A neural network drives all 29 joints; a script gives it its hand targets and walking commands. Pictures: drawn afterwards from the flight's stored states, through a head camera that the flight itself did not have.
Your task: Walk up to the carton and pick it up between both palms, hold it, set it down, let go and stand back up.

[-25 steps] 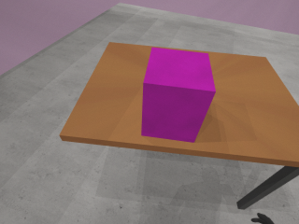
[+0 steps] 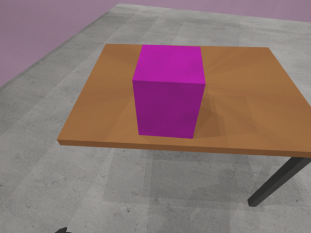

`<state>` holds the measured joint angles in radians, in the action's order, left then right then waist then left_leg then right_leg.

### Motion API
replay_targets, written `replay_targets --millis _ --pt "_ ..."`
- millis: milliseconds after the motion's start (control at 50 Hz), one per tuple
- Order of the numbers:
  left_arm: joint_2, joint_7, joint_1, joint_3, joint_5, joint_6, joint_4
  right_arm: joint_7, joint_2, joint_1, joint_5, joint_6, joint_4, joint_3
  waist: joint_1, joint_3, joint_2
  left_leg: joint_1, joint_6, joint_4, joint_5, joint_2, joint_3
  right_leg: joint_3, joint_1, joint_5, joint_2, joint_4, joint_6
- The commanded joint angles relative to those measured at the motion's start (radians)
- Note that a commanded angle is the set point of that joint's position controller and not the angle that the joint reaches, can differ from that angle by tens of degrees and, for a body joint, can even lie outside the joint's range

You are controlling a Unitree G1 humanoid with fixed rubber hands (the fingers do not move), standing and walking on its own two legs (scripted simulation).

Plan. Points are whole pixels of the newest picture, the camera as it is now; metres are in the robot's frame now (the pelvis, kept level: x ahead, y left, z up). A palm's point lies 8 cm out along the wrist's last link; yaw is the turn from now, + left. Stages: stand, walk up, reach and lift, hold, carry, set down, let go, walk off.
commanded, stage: walk up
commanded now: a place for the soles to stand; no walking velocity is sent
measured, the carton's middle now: (168, 92) +0.58 -0.03 +0.04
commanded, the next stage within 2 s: reach and lift in 1.46 s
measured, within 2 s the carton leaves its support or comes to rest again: neither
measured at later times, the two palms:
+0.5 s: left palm out of the picture +0.16 +0.29 -0.10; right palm out of the picture +0.13 -0.30 -0.08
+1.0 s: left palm out of the picture +0.17 +0.28 -0.08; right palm out of the picture +0.13 -0.31 -0.09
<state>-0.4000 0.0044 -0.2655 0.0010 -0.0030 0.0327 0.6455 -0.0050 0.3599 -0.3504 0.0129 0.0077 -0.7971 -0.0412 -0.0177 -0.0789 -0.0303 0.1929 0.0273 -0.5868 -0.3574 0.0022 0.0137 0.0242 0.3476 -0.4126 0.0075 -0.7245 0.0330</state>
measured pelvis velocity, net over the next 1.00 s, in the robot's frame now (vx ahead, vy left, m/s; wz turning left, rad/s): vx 0.03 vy -0.01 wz -0.04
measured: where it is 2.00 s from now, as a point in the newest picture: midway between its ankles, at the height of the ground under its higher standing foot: outside the picture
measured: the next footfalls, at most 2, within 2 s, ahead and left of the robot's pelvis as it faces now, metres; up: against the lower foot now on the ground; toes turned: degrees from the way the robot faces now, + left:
left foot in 0.38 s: +0.09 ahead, +0.11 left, +0.00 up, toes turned +0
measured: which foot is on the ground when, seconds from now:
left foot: down 0.00-0.14, up 0.16-0.36, down 0.38-1.00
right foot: down 0.00-1.00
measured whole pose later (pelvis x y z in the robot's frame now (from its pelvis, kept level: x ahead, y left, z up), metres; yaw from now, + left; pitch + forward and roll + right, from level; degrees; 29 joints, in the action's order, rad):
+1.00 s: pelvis +0.03 -0.01 +0.00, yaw -2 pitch -3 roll +0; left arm -0.40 0.01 -0.24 0.00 0.00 0.02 0.66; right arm -0.01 0.36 -0.19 0.01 0.01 -0.79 -0.02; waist -0.02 -0.07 -0.02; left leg 0.23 0.00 -0.59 -0.31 0.03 0.04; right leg 0.04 0.23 -0.30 0.05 -0.58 -0.02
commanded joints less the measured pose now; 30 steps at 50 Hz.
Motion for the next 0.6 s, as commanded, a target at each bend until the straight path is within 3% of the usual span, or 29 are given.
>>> replay_targets --millis 0,20,40,60,80,100,120,140,160,180,200,220,240,260,280,300,320,340,360,380,400,420,440,460,480,540,560,580 --pt "-0.170 0.022 0.031 -0.091 -0.015 -0.045 -0.069 0.026 0.272 0.061 0.016 0.048 0.119 -0.076 0.001 0.025 0.111 -0.097 0.147 0.210 0.242 0.242 -0.225 -0.072 0.082 0.012 0.058 0.104 -0.013" --pt "-0.160 0.021 0.003 -0.088 -0.013 -0.058 -0.053 0.023 0.267 0.062 0.008 0.045 0.113 -0.069 0.016 0.083 0.140 -0.086 0.117 0.144 0.329 0.201 -0.156 -0.035 -0.038 0.113 0.037 0.203 -0.011" --pt "-0.170 0.014 -0.018 -0.088 -0.015 -0.064 -0.023 0.018 0.251 0.063 0.006 0.042 0.117 -0.065 0.034 0.133 0.156 -0.063 0.073 0.062 0.461 0.169 -0.091 -0.043 -0.174 0.266 0.038 0.297 -0.005" --pt "-0.202 0.004 -0.011 -0.093 -0.026 -0.068 -0.015 0.015 0.238 0.041 0.000 0.039 0.120 -0.064 0.029 0.205 0.092 -0.045 0.033 -0.038 0.553 0.125 -0.039 -0.051 -0.303 0.438 0.066 0.268 0.023" --pt "-0.231 -0.005 -0.066 -0.104 -0.024 -0.067 0.004 0.017 0.212 0.058 -0.013 0.039 0.136 -0.046 0.058 0.238 0.068 0.109 0.000 -0.146 0.481 0.085 -0.021 -0.133 -0.450 0.637 0.141 0.228 0.061" --pt "-0.283 -0.014 -0.114 -0.121 -0.026 -0.060 0.016 0.019 0.184 0.051 -0.017 0.041 0.145 -0.035 0.071 0.275 -0.080 0.224 -0.028 -0.275 0.235 0.023 0.007 -0.285 -0.541 0.705 0.250 0.243 0.123" --pt "-0.270 -0.021 -0.124 -0.120 -0.023 -0.056 0.011 0.023 0.167 0.077 -0.018 0.032 0.149 -0.031 0.105 0.242 -0.141 0.290 -0.038 -0.371 -0.208 -0.024 0.015 -0.383 -0.509 0.714 0.351 0.281 0.229" --pt "-0.259 -0.016 -0.129 -0.123 -0.034 -0.050 0.003 0.030 0.187 0.076 -0.002 0.015 0.145 -0.042 0.102 0.183 -0.147 0.326 -0.023 -0.403 -0.333 0.005 -0.021 -0.393 -0.418 0.564 0.375 0.303 0.282" --pt "-0.248 -0.009 -0.105 -0.123 -0.033 -0.044 -0.010 0.031 0.210 0.088 0.005 0.009 0.141 -0.049 0.088 0.107 -0.113 0.310 -0.017 -0.411 -0.348 0.027 -0.013 -0.397 -0.290 0.302 0.360 0.353 0.260" --pt "-0.252 -0.010 -0.074 -0.121 -0.033 -0.040 -0.032 0.024 0.221 0.095 0.003 0.009 0.161 -0.053 0.079 0.026 -0.044 0.307 -0.022 -0.390 -0.322 0.030 -0.034 -0.372 -0.214 0.145 0.331 0.380 0.235" --pt "-0.284 -0.012 -0.040 -0.125 -0.019 -0.031 -0.040 0.017 0.228 0.095 -0.011 0.014 0.151 -0.058 0.057 -0.055 -0.087 0.263 -0.012 -0.311 -0.260 0.050 -0.019 -0.290 -0.103 0.091 0.285 0.388 0.196" --pt "-0.275 -0.010 -0.021 -0.120 -0.023 -0.026 -0.038 0.008 0.221 0.089 -0.011 0.014 0.148 -0.068 0.061 -0.086 -0.101 0.243 -0.011 -0.193 -0.209 0.039 0.007 -0.230 -0.103 0.039 0.232 0.393 0.165" --pt "-0.288 -0.009 0.022 -0.113 -0.020 -0.026 -0.047 0.007 0.216 0.053 -0.014 0.016 0.136 -0.066 0.031 -0.047 -0.109 0.150 -0.007 -0.134 -0.087 0.034 0.024 -0.170 -0.069 0.142 0.201 0.353 0.134" --pt "-0.279 -0.003 0.032 -0.113 -0.014 -0.020 -0.050 0.006 0.213 0.035 -0.017 0.022 0.119 -0.065 0.023 -0.011 -0.102 0.097 -0.012 -0.005 0.008 -0.006 0.071 -0.124 -0.098 0.167 0.149 0.311 0.113" --pt "-0.254 0.002 0.037 -0.107 -0.015 -0.021 -0.046 0.011 0.191 0.020 -0.010 0.023 0.103 -0.065 0.007 0.014 -0.088 0.018 -0.010 0.087 0.101 -0.004 0.071 -0.108 -0.094 0.249 0.151 0.262 0.093" --pt "-0.235 0.002 0.041 -0.101 -0.005 -0.022 -0.047 0.018 0.205 0.021 -0.014 0.030 0.089 -0.064 0.004 0.041 -0.081 -0.050 -0.004 0.132 0.226 0.020 0.032 -0.087 -0.084 0.331 0.142 0.204 0.069" --pt "-0.200 0.001 0.055 -0.094 0.004 -0.030 -0.043 0.029 0.222 0.018 -0.009 0.031 0.088 -0.067 -0.009 0.119 -0.040 -0.129 0.012 0.157 0.314 0.081 -0.036 -0.069 -0.078 0.396 0.150 0.130 0.039" --pt "-0.169 0.008 0.058 -0.084 0.014 -0.035 -0.053 0.036 0.266 0.031 0.000 0.037 0.093 -0.076 -0.004 0.150 0.048 -0.148 0.054 0.175 0.394 0.200 -0.197 -0.038 -0.032 0.316 0.098 0.017 -0.005" --pt "-0.149 0.009 0.024 -0.073 0.021 -0.031 -0.044 0.037 0.314 0.090 0.005 0.038 0.107 -0.079 0.023 0.118 0.104 -0.074 0.115 0.238 0.327 0.315 -0.364 -0.034 -0.004 0.082 0.037 0.018 -0.038" --pt "-0.181 0.000 0.036 -0.087 0.008 -0.020 -0.033 0.036 0.290 0.100 -0.002 0.038 0.103 -0.070 0.009 0.088 0.073 -0.026 0.160 0.242 0.269 0.343 -0.399 -0.076 -0.019 -0.143 0.037 -0.005 -0.033" --pt "-0.172 0.001 0.024 -0.090 0.011 -0.013 -0.034 0.028 0.299 0.139 0.003 0.043 0.111 -0.063 0.031 0.050 0.144 0.007 0.177 0.232 0.220 0.356 -0.374 -0.105 -0.017 -0.167 0.050 -0.006 -0.027" --pt "-0.185 0.004 0.013 -0.089 0.019 -0.017 -0.027 0.021 0.287 0.165 0.000 0.043 0.112 -0.059 0.037 0.014 0.154 0.036 0.162 0.243 0.202 0.321 -0.317 -0.099 -0.044 -0.102 0.055 0.071 -0.024" --pt "-0.192 0.007 0.033 -0.086 0.016 -0.028 -0.018 0.017 0.275 0.166 -0.010 0.041 0.112 -0.053 0.032 0.018 0.144 0.016 0.122 0.226 0.260 0.281 -0.285 -0.082 -0.060 -0.022 0.064 0.143 -0.026" --pt "-0.196 0.004 0.021 -0.081 0.009 -0.037 -0.011 0.018 0.277 0.185 -0.018 0.041 0.114 -0.053 0.034 0.063 0.123 0.007 0.100 0.171 0.397 0.249 -0.214 -0.081 -0.135 0.128 0.075 0.216 -0.031" --pt "-0.204 0.003 0.018 -0.080 0.011 -0.045 0.005 0.017 0.269 0.178 -0.025 0.042 0.115 -0.053 0.031 0.111 0.130 -0.027 0.054 0.127 0.522 0.213 -0.163 -0.088 -0.192 0.298 0.094 0.244 -0.034" --pt "-0.235 -0.009 0.044 -0.084 0.005 -0.052 0.024 0.018 0.232 0.139 -0.033 0.043 0.095 -0.025 0.001 0.192 0.121 -0.031 -0.010 0.056 0.595 0.161 -0.087 -0.080 -0.256 0.524 0.142 0.213 -0.012" --pt "-0.236 -0.009 0.056 -0.082 0.004 -0.049 0.027 0.017 0.246 0.143 -0.032 0.042 0.096 -0.026 0.016 0.188 0.093 0.001 -0.004 0.075 0.516 0.157 -0.107 -0.082 -0.296 0.506 0.158 0.217 -0.012" --pt "-0.236 -0.004 0.058 -0.084 0.000 -0.045 0.032 0.019 0.235 0.148 -0.035 0.037 0.093 -0.032 0.010 0.197 0.033 -0.024 -0.001 0.110 0.384 0.143 -0.083 -0.065 -0.274 0.436 0.144 0.219 -0.003"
